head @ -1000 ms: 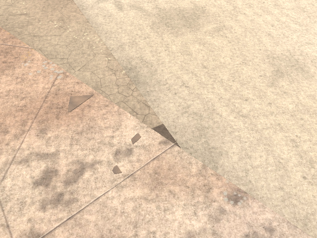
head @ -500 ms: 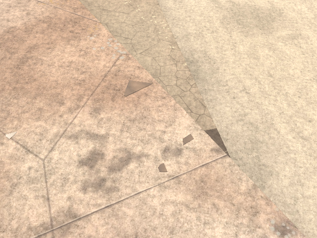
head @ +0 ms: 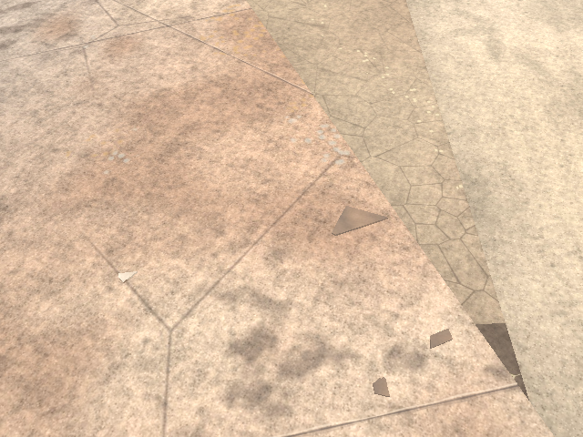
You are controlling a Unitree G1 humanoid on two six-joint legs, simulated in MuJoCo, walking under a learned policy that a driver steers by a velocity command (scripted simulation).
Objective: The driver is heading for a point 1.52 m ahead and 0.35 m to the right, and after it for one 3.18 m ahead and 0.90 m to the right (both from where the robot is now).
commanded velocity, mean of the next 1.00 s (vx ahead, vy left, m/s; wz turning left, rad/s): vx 0.46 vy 0.00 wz -0.35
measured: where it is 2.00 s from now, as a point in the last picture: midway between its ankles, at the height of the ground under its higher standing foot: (405, 271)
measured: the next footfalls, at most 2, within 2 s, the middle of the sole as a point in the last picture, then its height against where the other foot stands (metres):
left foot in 0.36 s outside the picture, level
right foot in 0.88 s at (394, 428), level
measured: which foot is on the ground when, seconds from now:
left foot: up 0.00-0.34, down 0.36-0.86, up 0.88-1.00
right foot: down 0.00-0.38, up 0.40-0.86, down 0.88-1.00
